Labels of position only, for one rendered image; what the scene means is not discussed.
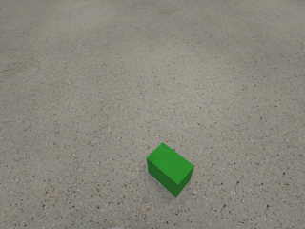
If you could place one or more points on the carton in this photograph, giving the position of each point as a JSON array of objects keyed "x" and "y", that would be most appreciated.
[{"x": 171, "y": 169}]

